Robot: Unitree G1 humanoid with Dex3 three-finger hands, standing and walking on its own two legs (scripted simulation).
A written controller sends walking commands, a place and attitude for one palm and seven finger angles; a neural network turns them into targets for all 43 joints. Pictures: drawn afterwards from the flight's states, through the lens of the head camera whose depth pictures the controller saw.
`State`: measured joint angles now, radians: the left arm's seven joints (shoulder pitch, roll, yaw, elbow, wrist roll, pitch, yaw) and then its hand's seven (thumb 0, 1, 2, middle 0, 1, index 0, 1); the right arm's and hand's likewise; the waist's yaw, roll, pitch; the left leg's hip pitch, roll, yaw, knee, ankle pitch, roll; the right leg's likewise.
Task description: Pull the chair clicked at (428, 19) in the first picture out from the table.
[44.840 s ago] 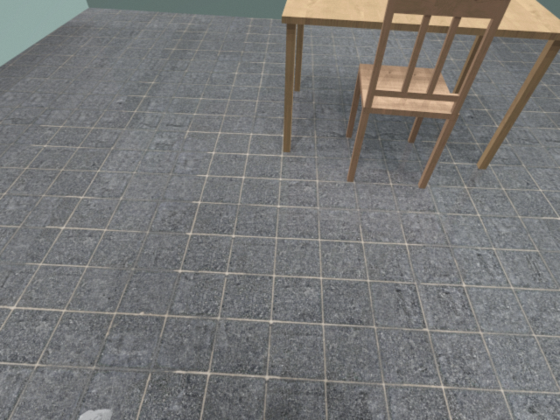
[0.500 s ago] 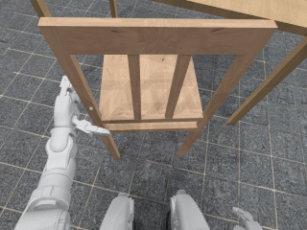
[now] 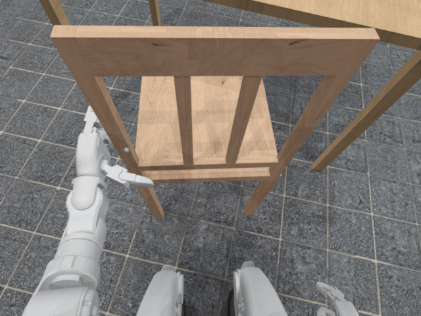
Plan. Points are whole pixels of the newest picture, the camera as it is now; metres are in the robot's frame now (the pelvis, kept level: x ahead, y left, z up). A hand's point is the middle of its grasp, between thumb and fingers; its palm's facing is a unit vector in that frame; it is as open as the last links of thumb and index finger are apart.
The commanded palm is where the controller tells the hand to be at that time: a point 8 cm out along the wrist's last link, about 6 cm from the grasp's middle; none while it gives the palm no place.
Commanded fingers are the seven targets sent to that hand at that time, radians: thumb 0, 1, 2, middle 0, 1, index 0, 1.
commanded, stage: hook a spindle and tug to test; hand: left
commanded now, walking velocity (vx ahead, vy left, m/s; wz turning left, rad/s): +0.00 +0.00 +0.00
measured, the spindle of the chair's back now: (186, 128) +0.46 +0.05 +0.03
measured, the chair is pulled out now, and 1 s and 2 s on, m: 0.18 0.19 0.23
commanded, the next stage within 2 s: step backward, pulling the chair out in 1.32 s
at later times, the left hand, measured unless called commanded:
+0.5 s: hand (123, 147) +0.42 +0.16 +0.02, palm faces +0.05 -1.00 -0.01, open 9.6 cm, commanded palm +0.38 +0.21 +0.02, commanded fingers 0.00 0.62 0.78 -0.50 -1.45 -0.50 -1.45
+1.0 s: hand (126, 155) +0.40 +0.15 +0.02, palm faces +0.05 -1.00 -0.01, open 6.1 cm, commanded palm +0.36 +0.20 +0.02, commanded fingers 0.00 0.90 0.90 -0.50 -1.45 -0.50 -1.45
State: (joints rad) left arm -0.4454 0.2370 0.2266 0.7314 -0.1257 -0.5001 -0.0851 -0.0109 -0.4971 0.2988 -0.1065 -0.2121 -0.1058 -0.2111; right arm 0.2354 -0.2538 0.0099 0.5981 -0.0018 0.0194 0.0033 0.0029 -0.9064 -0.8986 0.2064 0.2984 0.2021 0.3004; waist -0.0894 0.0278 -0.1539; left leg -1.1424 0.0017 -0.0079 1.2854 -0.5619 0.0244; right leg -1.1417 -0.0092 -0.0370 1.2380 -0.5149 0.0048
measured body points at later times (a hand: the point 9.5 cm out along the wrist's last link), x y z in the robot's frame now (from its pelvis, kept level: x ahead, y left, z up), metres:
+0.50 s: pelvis +0.00 +0.01 +0.00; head +0.13 +0.02 +0.43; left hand +0.41 +0.22 +0.02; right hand +0.11 -0.26 -0.11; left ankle +0.02 +0.10 -0.62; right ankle +0.03 -0.13 -0.62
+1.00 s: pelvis +0.02 +0.01 +0.01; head +0.15 +0.02 +0.44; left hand +0.39 +0.21 +0.03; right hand +0.13 -0.25 -0.11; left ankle +0.02 +0.10 -0.62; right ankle +0.03 -0.13 -0.62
